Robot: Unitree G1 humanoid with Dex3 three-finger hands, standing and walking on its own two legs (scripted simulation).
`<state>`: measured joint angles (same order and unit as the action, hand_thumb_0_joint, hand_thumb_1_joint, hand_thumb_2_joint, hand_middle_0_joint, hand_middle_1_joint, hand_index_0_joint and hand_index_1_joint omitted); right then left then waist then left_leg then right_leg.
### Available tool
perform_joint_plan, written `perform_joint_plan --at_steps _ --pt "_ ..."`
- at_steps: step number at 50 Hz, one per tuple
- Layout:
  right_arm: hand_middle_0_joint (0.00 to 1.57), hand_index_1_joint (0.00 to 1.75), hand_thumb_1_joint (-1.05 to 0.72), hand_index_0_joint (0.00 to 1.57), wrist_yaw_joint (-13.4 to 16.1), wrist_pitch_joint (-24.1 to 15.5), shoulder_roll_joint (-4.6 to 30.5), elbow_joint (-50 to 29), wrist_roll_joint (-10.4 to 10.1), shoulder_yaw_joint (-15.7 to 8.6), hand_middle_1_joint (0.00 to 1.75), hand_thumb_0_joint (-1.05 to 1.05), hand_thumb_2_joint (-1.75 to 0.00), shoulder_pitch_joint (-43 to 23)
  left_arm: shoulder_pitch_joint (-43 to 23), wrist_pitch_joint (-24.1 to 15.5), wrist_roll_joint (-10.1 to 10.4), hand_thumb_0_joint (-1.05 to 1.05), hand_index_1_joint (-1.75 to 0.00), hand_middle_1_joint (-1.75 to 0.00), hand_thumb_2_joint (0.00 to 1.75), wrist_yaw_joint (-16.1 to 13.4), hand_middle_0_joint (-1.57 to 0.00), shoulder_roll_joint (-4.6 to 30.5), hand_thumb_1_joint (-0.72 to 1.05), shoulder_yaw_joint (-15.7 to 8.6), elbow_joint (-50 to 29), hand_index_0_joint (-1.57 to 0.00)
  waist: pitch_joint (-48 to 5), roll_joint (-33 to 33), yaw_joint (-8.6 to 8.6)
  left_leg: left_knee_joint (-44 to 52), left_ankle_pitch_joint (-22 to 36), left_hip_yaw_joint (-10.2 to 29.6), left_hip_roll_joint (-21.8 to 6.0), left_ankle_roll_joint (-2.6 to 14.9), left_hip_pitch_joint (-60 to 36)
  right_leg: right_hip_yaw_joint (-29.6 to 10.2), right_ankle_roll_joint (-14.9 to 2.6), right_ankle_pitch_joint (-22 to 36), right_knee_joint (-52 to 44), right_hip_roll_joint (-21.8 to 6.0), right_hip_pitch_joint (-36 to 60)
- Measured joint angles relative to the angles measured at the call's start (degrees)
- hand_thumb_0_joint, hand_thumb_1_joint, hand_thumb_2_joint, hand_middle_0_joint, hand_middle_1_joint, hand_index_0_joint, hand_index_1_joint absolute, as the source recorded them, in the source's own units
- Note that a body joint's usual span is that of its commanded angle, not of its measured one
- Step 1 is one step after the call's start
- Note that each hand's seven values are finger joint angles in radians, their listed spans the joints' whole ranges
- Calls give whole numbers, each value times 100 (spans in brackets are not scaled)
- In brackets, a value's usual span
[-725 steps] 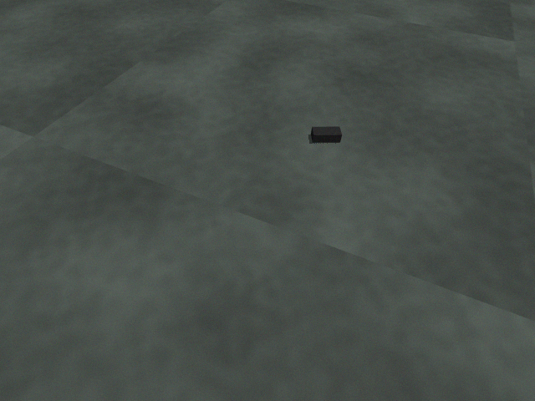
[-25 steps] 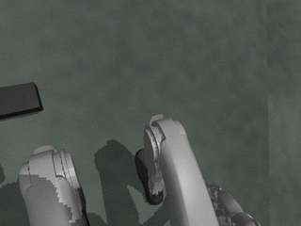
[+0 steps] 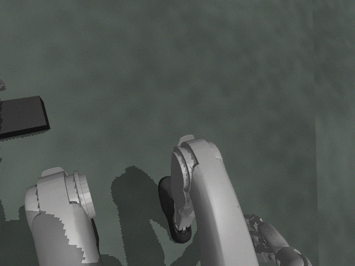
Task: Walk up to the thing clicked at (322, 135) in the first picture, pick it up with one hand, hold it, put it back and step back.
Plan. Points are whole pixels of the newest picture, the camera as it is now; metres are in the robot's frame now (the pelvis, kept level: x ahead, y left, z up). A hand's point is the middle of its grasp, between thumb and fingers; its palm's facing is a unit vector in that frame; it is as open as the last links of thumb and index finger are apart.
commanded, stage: rest palm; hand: left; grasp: from above
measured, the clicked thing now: (7, 119) +0.47 +0.28 -0.28
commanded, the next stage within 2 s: close in 0.62 s
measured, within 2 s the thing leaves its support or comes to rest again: neither
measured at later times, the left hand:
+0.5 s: hand out of the picture +0.47 +0.30 -0.25, palm faces -0.43 -0.13 -0.89, open 14.3 cm
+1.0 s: hand (8, 120) +0.46 +0.27 -0.26, palm faces -0.38 -0.04 -0.92, open 13.6 cm
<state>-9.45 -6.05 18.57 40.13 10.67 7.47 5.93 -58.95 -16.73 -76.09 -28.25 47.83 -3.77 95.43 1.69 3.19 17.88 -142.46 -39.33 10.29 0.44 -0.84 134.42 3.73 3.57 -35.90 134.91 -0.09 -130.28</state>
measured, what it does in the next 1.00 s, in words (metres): stands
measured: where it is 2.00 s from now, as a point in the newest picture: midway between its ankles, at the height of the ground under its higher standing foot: (136, 239)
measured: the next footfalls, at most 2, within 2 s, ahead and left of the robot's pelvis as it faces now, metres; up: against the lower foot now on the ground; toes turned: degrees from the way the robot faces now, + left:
none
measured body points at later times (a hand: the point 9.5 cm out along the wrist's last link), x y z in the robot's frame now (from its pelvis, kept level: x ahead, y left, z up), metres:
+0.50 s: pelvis +0.01 +0.01 -0.02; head +0.29 +0.10 +0.33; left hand +0.49 +0.30 -0.20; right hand +0.03 -0.25 -0.08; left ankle +0.07 +0.13 -0.28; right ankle +0.12 -0.13 -0.28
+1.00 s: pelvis +0.00 +0.01 -0.01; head +0.27 +0.13 +0.33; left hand +0.48 +0.27 -0.20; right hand +0.04 -0.26 -0.06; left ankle +0.07 +0.13 -0.28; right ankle +0.12 -0.13 -0.28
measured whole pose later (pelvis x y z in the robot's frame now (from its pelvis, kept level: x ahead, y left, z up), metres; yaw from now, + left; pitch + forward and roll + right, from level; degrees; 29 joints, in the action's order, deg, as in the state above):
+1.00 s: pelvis +0.00 +0.01 -0.01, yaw -5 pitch +27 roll -15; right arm -17.2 -14.8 19.8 42.3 16.4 13.4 3.8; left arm -58.3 -12.4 -78.6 -44.9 52.3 -3.0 101.9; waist 7.5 7.1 22.1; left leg -147.4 -42.1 14.4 -0.5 0.8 134.0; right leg 7.1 4.4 -36.3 135.1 2.0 -127.7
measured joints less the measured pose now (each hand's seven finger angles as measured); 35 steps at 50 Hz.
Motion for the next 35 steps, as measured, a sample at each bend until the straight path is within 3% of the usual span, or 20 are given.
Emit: perform_joint_plan --at_steps 8,14,19,24,31,35 --pt "20 30 -90 20 -168 -255 -96 136 303 297 30 0 -90 14 24 -47 -396 0 -101 -103 96 -772 -8 236 -48 -175 315 -9 195 270 235 -245 -127 149 -4 -29 53 102 29 -51 141 50 -26" --pt "20 30 -90 20 -402 -404 -97 297 462 344 30 0 -90 51 86 297 -373 0 -100 -102 96 -1210 -8 273 -48 -310 292 -9 323 251 329 -382 -247 194 -16 12 108 133 58 -137 206 77 -41" --pt "20 30 -90 20 -600 -555 -14 232 487 411 30 0 -90 78 -87 495 -186 0 -99 -100 96 -1126 -8 444 -51 -600 395 -8 475 184 407 -478 -319 212 -31 60 123 145 80 -185 252 101 -29" --pt "20 30 -90 20 -690 -626 24 158 492 423 30 0 -90 134 -106 567 60 0 -98 -99 96 -851 -7 652 -53 -808 504 -8 575 119 448 -541 -358 266 -30 63 124 185 110 -205 274 115 -11" --pt "20 30 -90 20 -711 -541 2 113 504 590 30 0 -90 174 68 286 209 0 -99 -99 97 -434 -7 753 -52 -618 414 -7 673 193 373 -520 -347 329 -24 24 5 234 130 -176 236 117 101" --pt "20 30 -90 20 -681 -500 6 96 521 685 30 0 -90 124 144 -43 100 0 -99 -99 98 -458 -8 794 -52 -515 372 -7 708 283 337 -533 -327 395 -23 11 -62 290 125 -133 206 132 184"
